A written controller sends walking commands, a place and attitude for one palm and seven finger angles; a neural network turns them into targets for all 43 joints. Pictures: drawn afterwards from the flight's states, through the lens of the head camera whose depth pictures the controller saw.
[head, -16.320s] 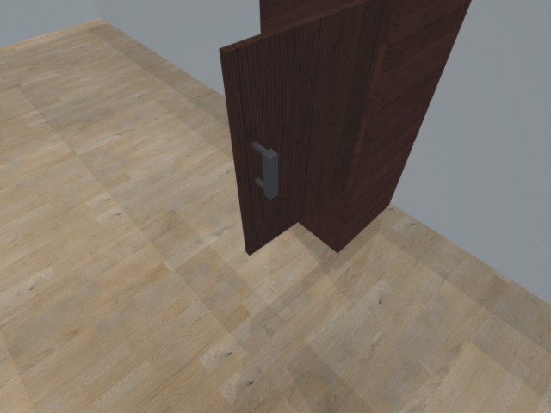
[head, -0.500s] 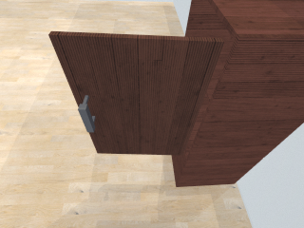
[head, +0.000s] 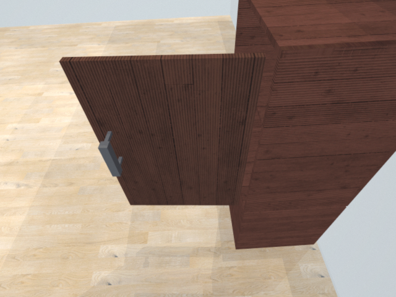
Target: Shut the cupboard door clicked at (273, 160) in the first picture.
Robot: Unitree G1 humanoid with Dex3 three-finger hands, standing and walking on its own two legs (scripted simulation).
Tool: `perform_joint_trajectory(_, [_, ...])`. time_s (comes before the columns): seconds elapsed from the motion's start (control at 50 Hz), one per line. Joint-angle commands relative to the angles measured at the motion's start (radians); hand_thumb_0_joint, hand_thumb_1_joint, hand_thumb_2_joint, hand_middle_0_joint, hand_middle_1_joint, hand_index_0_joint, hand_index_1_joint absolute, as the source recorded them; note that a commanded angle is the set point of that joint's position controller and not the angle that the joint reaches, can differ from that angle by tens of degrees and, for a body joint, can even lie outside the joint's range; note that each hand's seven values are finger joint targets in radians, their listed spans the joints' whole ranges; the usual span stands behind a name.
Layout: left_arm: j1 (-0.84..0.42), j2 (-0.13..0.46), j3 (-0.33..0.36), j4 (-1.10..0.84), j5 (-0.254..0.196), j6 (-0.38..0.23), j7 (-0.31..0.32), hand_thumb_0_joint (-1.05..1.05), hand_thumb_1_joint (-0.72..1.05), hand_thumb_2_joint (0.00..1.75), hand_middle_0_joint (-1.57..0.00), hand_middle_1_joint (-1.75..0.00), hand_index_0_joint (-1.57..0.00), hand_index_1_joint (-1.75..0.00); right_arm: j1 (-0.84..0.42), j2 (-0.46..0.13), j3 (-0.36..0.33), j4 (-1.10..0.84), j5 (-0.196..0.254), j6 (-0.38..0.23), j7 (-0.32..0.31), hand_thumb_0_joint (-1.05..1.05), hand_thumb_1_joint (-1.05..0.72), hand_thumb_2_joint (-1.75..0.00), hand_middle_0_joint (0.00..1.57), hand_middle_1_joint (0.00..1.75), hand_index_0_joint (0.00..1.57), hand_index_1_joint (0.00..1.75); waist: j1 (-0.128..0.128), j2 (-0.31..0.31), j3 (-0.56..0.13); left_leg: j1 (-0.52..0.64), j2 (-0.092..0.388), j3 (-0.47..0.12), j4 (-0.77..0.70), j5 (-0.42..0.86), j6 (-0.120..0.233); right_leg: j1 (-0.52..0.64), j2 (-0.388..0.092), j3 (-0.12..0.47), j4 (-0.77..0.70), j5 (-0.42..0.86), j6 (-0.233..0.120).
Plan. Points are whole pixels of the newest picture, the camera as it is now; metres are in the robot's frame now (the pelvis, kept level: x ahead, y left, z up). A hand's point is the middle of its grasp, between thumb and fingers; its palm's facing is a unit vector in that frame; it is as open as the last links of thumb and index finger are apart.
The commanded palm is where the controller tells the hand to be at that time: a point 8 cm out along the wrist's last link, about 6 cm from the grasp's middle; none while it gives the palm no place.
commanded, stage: come to a stop and stand still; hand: left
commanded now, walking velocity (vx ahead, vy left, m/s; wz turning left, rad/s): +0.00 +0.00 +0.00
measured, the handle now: (113, 153) +0.46 +0.27 -0.01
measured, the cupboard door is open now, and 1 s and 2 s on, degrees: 86 86 86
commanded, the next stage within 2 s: look again from close up in 0.52 s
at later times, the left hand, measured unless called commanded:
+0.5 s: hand out of the picture +0.00 +0.14 -0.17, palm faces +0.03 -0.98 -0.20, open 7.3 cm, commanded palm none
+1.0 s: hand out of the picture +0.00 +0.14 -0.17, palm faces +0.04 -0.98 -0.18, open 7.3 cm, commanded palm none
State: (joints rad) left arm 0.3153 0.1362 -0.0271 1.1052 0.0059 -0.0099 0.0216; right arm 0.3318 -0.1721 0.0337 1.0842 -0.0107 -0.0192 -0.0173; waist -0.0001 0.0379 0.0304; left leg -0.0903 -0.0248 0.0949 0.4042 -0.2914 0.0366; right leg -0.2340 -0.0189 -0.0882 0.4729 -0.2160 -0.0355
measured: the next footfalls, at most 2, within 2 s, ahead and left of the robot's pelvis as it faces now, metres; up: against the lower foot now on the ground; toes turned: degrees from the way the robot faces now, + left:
none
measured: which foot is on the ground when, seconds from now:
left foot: down 0.00-1.00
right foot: down 0.00-1.00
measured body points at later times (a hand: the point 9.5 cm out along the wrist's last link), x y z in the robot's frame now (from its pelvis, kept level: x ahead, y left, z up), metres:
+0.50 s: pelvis +0.01 -0.02 +0.00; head +0.03 -0.03 +0.45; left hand +0.00 +0.20 -0.16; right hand -0.01 -0.22 -0.17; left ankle -0.04 +0.09 -0.74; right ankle +0.03 -0.10 -0.74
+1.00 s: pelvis +0.02 -0.02 +0.00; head +0.03 -0.03 +0.45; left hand +0.00 +0.19 -0.16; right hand -0.01 -0.22 -0.17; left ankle -0.04 +0.09 -0.74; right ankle +0.03 -0.10 -0.74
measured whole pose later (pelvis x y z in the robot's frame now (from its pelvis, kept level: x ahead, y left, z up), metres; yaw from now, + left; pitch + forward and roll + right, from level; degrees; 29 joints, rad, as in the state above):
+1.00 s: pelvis +0.02 -0.02 +0.00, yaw +1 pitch -1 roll +1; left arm 0.30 0.13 -0.02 1.14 0.01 -0.02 0.04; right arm 0.32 -0.11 0.03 1.15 -0.01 -0.03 -0.03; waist 0.01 0.01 0.04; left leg -0.05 0.01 0.07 0.37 -0.30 0.00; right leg -0.19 0.01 -0.11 0.43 -0.23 -0.06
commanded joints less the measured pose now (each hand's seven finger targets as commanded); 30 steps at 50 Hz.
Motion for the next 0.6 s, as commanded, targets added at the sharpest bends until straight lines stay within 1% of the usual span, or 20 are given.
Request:
perform_joint_trajectory(0.0, [0.029,0.112,0.021,-0.019,-0.002,-0.026,0.012,0.00,0.90,0.90,-0.20,-0.30,-0.20,-0.30,0.071,-0.056,-0.013,0.006,-0.001,-0.016,-0.010,0.00,-0.90,-0.90,0.20,0.30,0.20,0.30,-0.001,-0.051,0.051,-0.122,0.114,-0.116,-0.098,0.069,0.005,0.057,-0.115,0.158,-0.108,0.043,-0.039])
perform_joint_trajectory(0.02, [0.030,0.109,0.021,-0.015,-0.002,-0.026,0.012,0.00,0.90,0.90,-0.20,-0.30,-0.20,-0.30,0.074,-0.052,-0.012,0.014,-0.001,-0.015,-0.010,0.00,-0.90,-0.90,0.20,0.30,0.20,0.30,0.000,-0.053,0.060,-0.126,0.113,-0.113,-0.096,0.066,0.003,0.056,-0.119,0.158,-0.112,0.043,-0.040])
perform_joint_trajectory(0.04, [0.032,0.108,0.021,-0.009,-0.003,-0.027,0.013,0.00,0.90,0.90,-0.20,-0.30,-0.20,-0.30,0.079,-0.048,-0.011,0.021,-0.001,-0.014,-0.011,0.00,-0.90,-0.90,0.20,0.30,0.20,0.30,-0.001,-0.068,0.057,-0.121,0.112,-0.109,-0.093,0.068,0.001,0.057,-0.119,0.159,-0.114,0.048,-0.040])
perform_joint_trajectory(0.08, [0.030,0.103,0.022,-0.005,-0.003,-0.027,0.013,0.00,0.90,0.90,-0.20,-0.30,-0.20,-0.30,0.088,-0.039,-0.012,0.034,-0.001,-0.013,-0.011,0.00,-0.90,-0.90,0.20,0.30,0.20,0.30,0.001,-0.055,0.067,-0.129,0.111,-0.107,-0.094,0.064,0.000,0.058,-0.120,0.155,-0.118,0.035,-0.041])
perform_joint_trajectory(0.12, [0.034,0.100,0.021,0.002,-0.003,-0.028,0.015,0.00,0.90,0.90,-0.20,-0.30,-0.20,-0.30,0.097,-0.032,-0.011,0.044,-0.001,-0.014,-0.013,0.00,-0.90,-0.90,0.20,0.30,0.20,0.30,0.000,-0.047,0.057,-0.122,0.113,-0.106,-0.089,0.084,-0.002,0.067,-0.121,0.156,-0.115,0.069,-0.042])
perform_joint_trajectory(0.14, [0.035,0.098,0.021,0.004,-0.003,-0.029,0.015,0.00,0.90,0.90,-0.20,-0.30,-0.20,-0.30,0.099,-0.027,-0.011,0.048,-0.001,-0.014,-0.013,0.00,-0.90,-0.90,0.20,0.30,0.20,0.30,0.000,-0.054,0.060,-0.122,0.113,-0.104,-0.088,0.088,-0.003,0.069,-0.122,0.154,-0.114,0.084,-0.042])
perform_joint_trajectory(0.16, [0.032,0.100,0.021,0.003,-0.004,-0.027,0.015,0.00,0.90,0.90,-0.20,-0.30,-0.20,-0.30,0.103,-0.023,-0.012,0.052,0.000,-0.013,-0.014,0.00,-0.90,-0.90,0.20,0.30,0.20,0.30,0.001,-0.041,0.061,-0.123,0.115,-0.103,-0.093,0.087,-0.003,0.072,-0.119,0.149,-0.115,0.083,-0.042])
perform_joint_trajectory(0.18, [0.036,0.095,0.022,0.004,-0.004,-0.028,0.016,0.00,0.90,0.90,-0.20,-0.30,-0.20,-0.30,0.101,-0.025,-0.011,0.054,-0.001,-0.014,-0.015,0.00,-0.90,-0.90,0.20,0.30,0.20,0.30,0.002,-0.032,0.057,-0.122,0.116,-0.103,-0.087,0.100,-0.004,0.077,-0.119,0.151,-0.109,0.108,-0.042])
perform_joint_trajectory(0.2, [0.038,0.097,0.022,0.006,-0.004,-0.030,0.017,0.00,0.90,0.90,-0.20,-0.30,-0.20,-0.30,0.105,-0.020,-0.012,0.056,0.000,-0.014,-0.016,0.00,-0.90,-0.90,0.20,0.30,0.20,0.30,0.001,-0.044,0.046,-0.122,0.115,-0.101,-0.082,0.097,-0.006,0.088,-0.123,0.153,-0.112,0.117,-0.042])
perform_joint_trajectory(0.24, [0.037,0.095,0.021,0.010,-0.004,-0.030,0.018,0.00,0.90,0.90,-0.20,-0.30,-0.20,-0.30,0.108,-0.017,-0.012,0.060,0.000,-0.012,-0.016,0.00,-0.90,-0.90,0.20,0.30,0.20,0.30,0.000,-0.054,0.057,-0.118,0.115,-0.098,-0.081,0.093,-0.008,0.082,-0.125,0.152,-0.117,0.126,-0.043])
perform_joint_trajectory(0.26, [0.037,0.094,0.022,0.008,-0.004,-0.028,0.017,0.00,0.90,0.90,-0.20,-0.30,-0.20,-0.30,0.111,-0.013,-0.013,0.061,0.000,-0.011,-0.017,0.00,-0.90,-0.90,0.20,0.30,0.20,0.30,0.000,-0.043,0.055,-0.112,0.118,-0.097,-0.087,0.096,-0.007,0.081,-0.122,0.148,-0.118,0.123,-0.042])
perform_joint_trajectory(0.32, [0.036,0.091,0.022,0.010,-0.003,-0.029,0.019,0.00,0.90,0.90,-0.20,-0.30,-0.20,-0.30,0.113,-0.012,-0.013,0.064,0.000,-0.011,-0.018,0.00,-0.90,-0.90,0.20,0.30,0.20,0.30,-0.002,-0.045,0.059,-0.113,0.119,-0.099,-0.082,0.106,-0.010,0.082,-0.122,0.147,-0.116,0.142,-0.042])
perform_joint_trajectory(0.34, [0.041,0.088,0.022,0.010,-0.003,-0.030,0.019,0.00,0.90,0.90,-0.20,-0.30,-0.20,-0.30,0.111,-0.014,-0.014,0.064,0.000,-0.012,-0.018,0.00,-0.90,-0.90,0.20,0.30,0.20,0.30,0.000,-0.042,0.045,-0.103,0.119,-0.098,-0.082,0.111,-0.009,0.088,-0.122,0.149,-0.116,0.150,-0.041])
perform_joint_trajectory(0.38, [0.037,0.090,0.023,0.009,-0.002,-0.029,0.020,0.00,0.90,0.90,-0.20,-0.30,-0.20,-0.30,0.106,-0.011,-0.016,0.064,0.001,-0.011,-0.019,0.00,-0.90,-0.90,0.20,0.30,0.20,0.30,-0.001,-0.029,0.058,-0.108,0.121,-0.096,-0.082,0.118,-0.010,0.087,-0.119,0.147,-0.117,0.164,-0.039])
perform_joint_trajectory(0.4, [0.039,0.090,0.024,0.009,-0.002,-0.030,0.020,0.00,0.90,0.90,-0.20,-0.30,-0.20,-0.30,0.106,-0.012,-0.016,0.063,0.001,-0.011,-0.020,0.00,-0.90,-0.90,0.20,0.30,0.20,0.30,-0.001,-0.046,0.052,-0.106,0.122,-0.096,-0.079,0.119,-0.012,0.092,-0.120,0.147,-0.118,0.173,-0.039])
perform_joint_trajectory(0.44, [0.042,0.089,0.023,0.012,-0.002,-0.030,0.020,0.00,0.90,0.90,-0.20,-0.30,-0.20,-0.30,0.103,-0.013,-0.017,0.061,0.001,-0.011,-0.020,0.00,-0.90,-0.90,0.20,0.30,0.20,0.30,-0.001,-0.049,0.049,-0.096,0.120,-0.095,-0.079,0.121,-0.012,0.092,-0.122,0.147,-0.120,0.185,-0.038])
perform_joint_trajectory(0.48, [0.040,0.085,0.022,0.008,-0.001,-0.028,0.020,0.00,0.90,0.90,-0.20,-0.30,-0.20,-0.30,0.097,-0.015,-0.018,0.061,0.001,-0.010,-0.021,0.00,-0.90,-0.90,0.20,0.30,0.20,0.30,0.000,-0.034,0.063,-0.097,0.123,-0.097,-0.084,0.127,-0.011,0.082,-0.116,0.143,-0.120,0.179,-0.036])
perform_joint_trajectory(0.5, [0.040,0.089,0.024,0.009,-0.001,-0.029,0.020,0.00,0.90,0.90,-0.20,-0.30,-0.20,-0.30,0.099,-0.012,-0.018,0.060,0.001,-0.010,-0.021,0.00,-0.90,-0.90,0.20,0.30,0.20,0.30,-0.001,-0.041,0.061,-0.100,0.123,-0.095,-0.081,0.126,-0.012,0.090,-0.119,0.143,-0.122,0.183,-0.034])
perform_joint_trajectory(0.54, [0.044,0.089,0.024,0.009,-0.001,-0.030,0.020,0.00,0.90,0.90,-0.20,-0.30,-0.20,-0.30,0.093,-0.014,-0.019,0.058,0.001,-0.011,-0.021,0.00,-0.90,-0.90,0.20,0.30,0.20,0.30,-0.001,-0.031,0.049,-0.088,0.123,-0.097,-0.082,0.136,-0.012,0.095,-0.119,0.144,-0.120,0.202,-0.035])
perform_joint_trajectory(0.58, [0.038,0.089,0.024,0.007,-0.001,-0.028,0.020,0.00,0.90,0.90,-0.20,-0.30,-0.20,-0.30,0.091,-0.017,-0.019,0.058,0.001,-0.011,-0.022,0.00,-0.90,-0.90,0.20,0.30,0.20,0.30,-0.001,-0.031,0.063,-0.094,0.126,-0.100,-0.088,0.136,-0.012,0.090,-0.114,0.137,-0.117,0.191,-0.035])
